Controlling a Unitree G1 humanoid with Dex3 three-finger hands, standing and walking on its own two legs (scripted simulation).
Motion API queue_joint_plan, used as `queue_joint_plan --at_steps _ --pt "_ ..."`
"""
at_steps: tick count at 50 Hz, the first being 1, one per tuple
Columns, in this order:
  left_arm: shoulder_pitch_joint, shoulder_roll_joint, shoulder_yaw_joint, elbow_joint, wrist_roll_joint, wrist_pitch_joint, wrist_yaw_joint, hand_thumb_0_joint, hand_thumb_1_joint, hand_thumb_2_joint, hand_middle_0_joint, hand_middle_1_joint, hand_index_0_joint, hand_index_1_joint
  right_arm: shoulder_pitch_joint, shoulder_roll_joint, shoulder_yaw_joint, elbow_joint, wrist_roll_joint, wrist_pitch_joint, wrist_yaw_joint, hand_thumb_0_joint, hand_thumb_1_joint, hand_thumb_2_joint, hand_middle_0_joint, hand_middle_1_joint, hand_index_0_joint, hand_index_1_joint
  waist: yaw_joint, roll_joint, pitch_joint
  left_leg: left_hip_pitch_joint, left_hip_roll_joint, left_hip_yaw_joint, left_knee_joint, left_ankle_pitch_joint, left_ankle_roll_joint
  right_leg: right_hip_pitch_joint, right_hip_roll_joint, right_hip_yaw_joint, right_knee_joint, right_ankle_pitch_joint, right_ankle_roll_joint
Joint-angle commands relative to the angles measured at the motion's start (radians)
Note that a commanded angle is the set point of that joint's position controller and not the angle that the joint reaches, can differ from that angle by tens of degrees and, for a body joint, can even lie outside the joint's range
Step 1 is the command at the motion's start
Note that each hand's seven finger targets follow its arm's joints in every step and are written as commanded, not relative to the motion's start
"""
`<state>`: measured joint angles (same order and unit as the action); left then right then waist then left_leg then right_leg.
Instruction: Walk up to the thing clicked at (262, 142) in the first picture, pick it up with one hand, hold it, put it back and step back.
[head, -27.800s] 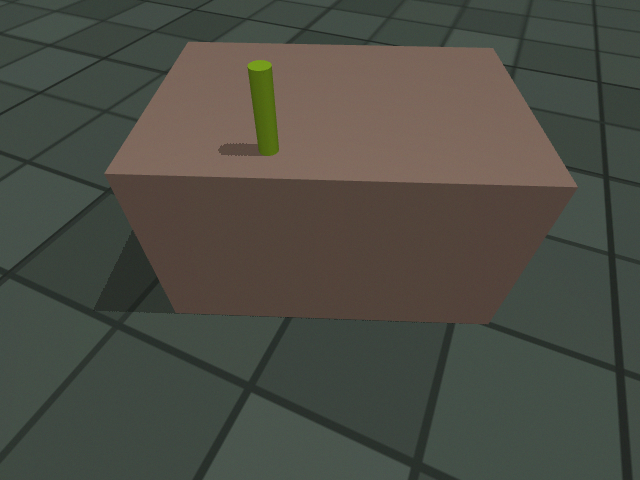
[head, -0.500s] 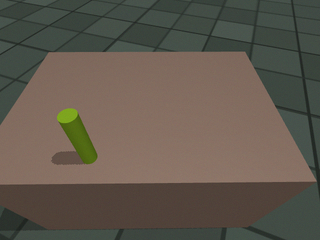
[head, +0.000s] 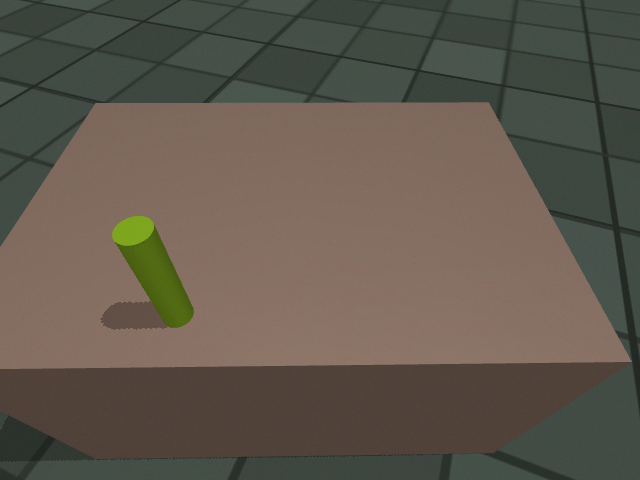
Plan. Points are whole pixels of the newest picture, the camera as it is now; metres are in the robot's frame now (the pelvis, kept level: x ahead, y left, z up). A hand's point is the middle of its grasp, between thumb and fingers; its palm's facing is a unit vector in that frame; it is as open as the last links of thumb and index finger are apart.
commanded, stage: stand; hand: left
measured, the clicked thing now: (159, 278) +0.40 +0.26 -0.02
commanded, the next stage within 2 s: step back in 0.32 s
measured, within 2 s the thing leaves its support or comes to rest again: neither
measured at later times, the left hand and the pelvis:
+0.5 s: hand out of the picture +0.06 +0.26 -0.16, palm faces -0.02 -0.92 -0.39, open 7.3 cm; pelvis -0.03 -0.01 -0.01, yaw +0 degrees
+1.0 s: hand out of the picture -0.03 +0.27 -0.18, palm faces +0.05 -0.92 -0.39, open 7.3 cm; pelvis -0.14 -0.01 -0.03, yaw +4 degrees
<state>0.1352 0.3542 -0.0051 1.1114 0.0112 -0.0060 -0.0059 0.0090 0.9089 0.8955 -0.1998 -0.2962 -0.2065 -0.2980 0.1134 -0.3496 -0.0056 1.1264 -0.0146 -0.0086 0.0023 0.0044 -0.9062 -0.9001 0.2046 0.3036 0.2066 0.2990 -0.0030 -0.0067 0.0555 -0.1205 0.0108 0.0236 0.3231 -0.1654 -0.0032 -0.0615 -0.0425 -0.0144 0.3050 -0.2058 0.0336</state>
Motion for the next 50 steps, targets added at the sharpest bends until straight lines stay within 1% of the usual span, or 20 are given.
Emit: queue_joint_plan --at_steps 1,15,16,19,23,25,27,28,29,30,31,33,34,38,42,45,47,48,49,50 --pt "-0.021 0.207 0.044 -0.062 0.001 -0.019 0.016 0.000 0.900 0.900 -0.200 -0.300 -0.200 -0.300 -0.039 -0.214 -0.037 -0.057 0.005 -0.023 -0.011 0.000 -0.900 -0.900 0.200 0.300 0.200 0.300 0.006 0.019 -0.079 0.038 0.122 -0.097 -0.038 0.157 0.024 -0.020 -0.103 0.075 -0.044 0.150 -0.048" --pt "-0.025 0.208 0.045 -0.063 0.000 -0.019 0.015 0.000 0.900 0.900 -0.200 -0.300 -0.200 -0.300 -0.035 -0.210 -0.037 -0.059 0.005 -0.023 -0.011 0.000 -0.900 -0.900 0.200 0.300 0.200 0.300 0.002 0.013 -0.074 0.043 0.124 -0.097 -0.044 0.159 0.023 -0.027 -0.100 0.076 -0.041 0.140 -0.051" --pt "-0.052 0.278 0.083 -0.088 -0.017 -0.006 0.020 0.000 0.900 0.900 -0.200 -0.300 -0.200 -0.300 -0.055 -0.285 -0.068 -0.075 0.016 -0.006 -0.007 0.000 -0.900 -0.900 0.200 0.300 0.200 0.300 0.001 0.008 0.015 -0.009 0.125 -0.117 0.041 0.354 0.052 -0.108 -0.073 0.062 0.073 0.301 -0.056" --pt "-0.017 0.230 0.080 -0.120 -0.025 0.007 0.028 0.000 0.900 0.900 -0.200 -0.300 -0.200 -0.300 -0.029 -0.283 -0.083 -0.110 0.029 0.010 -0.006 0.000 -0.900 -0.900 0.200 0.300 0.200 0.300 -0.003 0.066 -0.090 0.013 0.180 -0.133 0.074 0.516 0.127 -0.097 -0.017 0.005 0.224 0.257 -0.061" --pt "0.019 0.215 0.086 -0.153 -0.012 0.034 0.023 0.000 0.900 0.900 -0.200 -0.300 -0.200 -0.300 -0.077 -0.305 -0.106 -0.181 0.019 0.033 -0.009 0.000 -0.900 -0.900 0.200 0.300 0.200 0.300 0.009 0.181 -0.119 -0.104 0.260 -0.199 0.061 0.356 0.224 -0.113 0.035 0.003 0.434 -0.107 -0.079" --pt "0.075 0.213 0.096 -0.156 -0.006 0.043 0.016 0.000 0.900 0.900 -0.200 -0.300 -0.200 -0.300 -0.111 -0.302 -0.113 -0.226 0.007 0.043 -0.007 0.000 -0.900 -0.900 0.200 0.300 0.200 0.300 0.036 0.215 -0.113 -0.166 0.285 -0.213 0.095 0.277 0.243 -0.113 0.038 0.014 0.457 -0.237 -0.089" --pt "0.110 0.220 0.104 -0.158 0.001 0.037 0.013 0.000 0.900 0.900 -0.200 -0.300 -0.200 -0.300 -0.137 -0.274 -0.111 -0.258 0.009 0.054 -0.005 0.000 -0.900 -0.900 0.200 0.300 0.200 0.300 0.060 0.119 -0.112 -0.183 0.189 -0.145 0.264 0.193 0.178 -0.114 -0.004 0.050 0.294 -0.024 -0.115" --pt "0.092 0.261 0.114 -0.173 0.010 0.027 0.015 0.000 0.900 0.900 -0.200 -0.300 -0.200 -0.300 -0.127 -0.223 -0.098 -0.270 0.025 0.061 -0.002 0.000 -0.900 -0.900 0.200 0.300 0.200 0.300 0.059 -0.043 -0.068 -0.218 0.048 -0.091 0.422 0.040 0.094 -0.157 -0.134 0.200 0.093 0.167 -0.125" --pt "0.044 0.336 0.132 -0.207 0.021 0.014 0.018 0.000 0.900 0.900 -0.200 -0.300 -0.200 -0.300 -0.117 -0.175 -0.081 -0.289 0.028 0.065 -0.005 0.000 -0.900 -0.900 0.200 0.300 0.200 0.300 0.043 -0.206 -0.016 -0.352 -0.128 -0.081 0.593 -0.358 0.044 -0.139 -0.273 0.400 0.001 0.348 -0.197" --pt "0.010 0.397 0.139 -0.241 0.032 0.009 0.022 0.000 0.900 0.900 -0.200 -0.300 -0.200 -0.300 -0.080 -0.188 -0.088 -0.282 0.014 0.071 -0.019 0.000 -0.900 -0.900 0.200 0.300 0.200 0.300 0.049 -0.231 -0.033 -0.340 -0.116 -0.174 0.782 -0.504 0.039 -0.235 -0.397 0.502 0.018 0.464 -0.336" --pt "-0.042 0.363 0.136 -0.261 0.022 0.008 0.026 0.000 0.900 0.900 -0.200 -0.300 -0.200 -0.300 -0.041 -0.222 -0.097 -0.261 0.014 0.078 -0.021 0.000 -0.900 -0.900 0.200 0.300 0.200 0.300 0.017 -0.161 -0.034 -0.314 -0.095 -0.232 0.898 -0.471 0.037 -0.280 -0.376 0.458 0.031 0.428 -0.338" --pt "-0.132 0.293 0.120 -0.294 0.023 0.006 0.031 0.000 0.900 0.900 -0.200 -0.300 -0.200 -0.300 0.037 -0.248 -0.105 -0.239 0.039 0.069 -0.018 0.000 -0.900 -0.900 0.200 0.300 0.200 0.300 -0.039 -0.104 -0.076 -0.340 -0.107 -0.214 0.924 -0.349 0.016 -0.170 -0.227 0.252 0.114 0.461 -0.260" --pt "-0.129 0.287 0.122 -0.306 0.028 0.009 0.035 0.000 0.900 0.900 -0.200 -0.300 -0.200 -0.300 0.051 -0.254 -0.105 -0.244 0.036 0.067 -0.020 0.000 -0.900 -0.900 0.200 0.300 0.200 0.300 -0.032 -0.126 -0.105 -0.357 -0.103 -0.191 0.938 -0.323 0.007 -0.128 -0.230 0.235 0.135 0.452 -0.259" --pt "0.006 0.258 0.123 -0.311 0.025 0.014 0.047 0.000 0.900 0.900 -0.200 -0.300 -0.200 -0.300 0.000 -0.244 -0.082 -0.273 0.013 0.062 -0.028 0.000 -0.900 -0.900 0.200 0.300 0.200 0.300 0.066 -0.109 -0.121 -0.440 -0.084 -0.174 0.792 -0.352 -0.019 0.059 -0.242 0.213 0.208 0.522 -0.272" --pt "0.050 0.290 0.140 -0.330 0.017 0.023 0.054 0.000 0.900 0.900 -0.200 -0.300 -0.200 -0.300 0.010 -0.244 -0.078 -0.292 -0.001 0.047 -0.028 0.000 -0.900 -0.900 0.200 0.300 0.200 0.300 0.071 -0.183 -0.158 -0.383 -0.025 -0.126 0.534 -0.354 -0.007 0.125 -0.279 0.243 0.246 0.597 -0.280" --pt "-0.006 0.303 0.140 -0.358 0.010 0.033 0.042 0.000 0.900 0.900 -0.200 -0.300 -0.200 -0.300 0.096 -0.237 -0.092 -0.255 -0.012 0.042 -0.017 0.000 -0.900 -0.900 0.200 0.300 0.200 0.300 0.018 -0.192 -0.160 -0.188 -0.041 -0.035 0.315 -0.248 0.022 -0.041 -0.229 0.184 0.273 0.470 -0.226" --pt "-0.040 0.285 0.129 -0.374 0.002 0.039 0.034 0.000 0.900 0.900 -0.200 -0.300 -0.200 -0.300 0.149 -0.246 -0.102 -0.241 -0.020 0.037 -0.010 0.000 -0.900 -0.900 0.200 0.300 0.200 0.300 -0.026 -0.129 -0.146 -0.068 -0.024 -0.025 0.141 -0.023 0.043 -0.166 -0.183 0.143 0.324 0.285 -0.157" --pt "-0.018 0.242 0.121 -0.380 -0.001 0.042 0.031 0.000 0.900 0.900 -0.200 -0.300 -0.200 -0.300 0.132 -0.304 -0.120 -0.257 -0.034 0.033 -0.009 0.000 -0.900 -0.900 0.200 0.300 0.200 0.300 -0.017 0.041 -0.151 -0.019 0.147 -0.253 0.093 0.102 0.096 -0.293 -0.089 0.096 0.434 0.079 -0.103" --pt "-0.062 0.224 0.119 -0.387 -0.009 0.039 0.039 0.000 0.900 0.900 -0.200 -0.300 -0.200 -0.300 0.059 -0.409 -0.138 -0.277 -0.016 0.036 0.000 0.000 -0.900 -0.900 0.200 0.300 0.200 0.300 -0.032 0.303 -0.128 -0.082 0.326 -0.462 0.021 0.208 0.251 -0.376 0.125 -0.017 0.633 -0.345 -0.057" --pt "-0.119 0.246 0.131 -0.375 0.015 0.042 0.050 0.000 0.900 0.900 -0.200 -0.300 -0.200 -0.300 0.067 -0.422 -0.146 -0.285 -0.025 0.031 -0.003 0.000 -0.900 -0.900 0.200 0.300 0.200 0.300 -0.077 0.265 -0.090 -0.169 0.396 -0.563 -0.007 0.238 0.340 -0.373 0.138 0.140 0.840 -0.496 -0.046"
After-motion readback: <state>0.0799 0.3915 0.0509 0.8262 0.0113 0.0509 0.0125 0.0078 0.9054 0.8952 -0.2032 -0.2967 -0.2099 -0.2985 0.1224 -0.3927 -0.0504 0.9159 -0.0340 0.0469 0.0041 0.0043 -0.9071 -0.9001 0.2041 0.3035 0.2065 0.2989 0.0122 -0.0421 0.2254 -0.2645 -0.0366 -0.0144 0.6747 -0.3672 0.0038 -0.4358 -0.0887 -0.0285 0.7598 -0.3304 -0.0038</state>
